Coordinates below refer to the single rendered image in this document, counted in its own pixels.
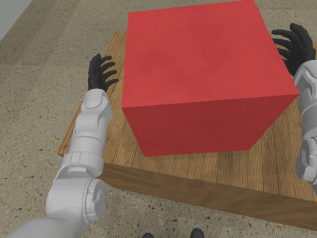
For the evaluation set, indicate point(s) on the right robot foot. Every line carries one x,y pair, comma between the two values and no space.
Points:
197,233

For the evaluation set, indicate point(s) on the robot right forearm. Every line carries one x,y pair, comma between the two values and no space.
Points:
305,80

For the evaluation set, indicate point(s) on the robot left upper arm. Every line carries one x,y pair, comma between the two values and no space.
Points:
72,205

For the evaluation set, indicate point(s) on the robot left forearm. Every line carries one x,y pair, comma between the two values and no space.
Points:
85,155

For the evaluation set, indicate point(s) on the robot left hand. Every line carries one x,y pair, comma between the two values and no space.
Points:
96,78

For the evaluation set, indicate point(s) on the pedestal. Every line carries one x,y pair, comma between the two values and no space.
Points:
261,182

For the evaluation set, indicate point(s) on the robot right hand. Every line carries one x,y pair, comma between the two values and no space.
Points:
300,47

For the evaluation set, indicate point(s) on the robot right upper arm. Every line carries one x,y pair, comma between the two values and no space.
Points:
306,162

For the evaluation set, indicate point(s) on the carton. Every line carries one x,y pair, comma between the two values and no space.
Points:
202,78

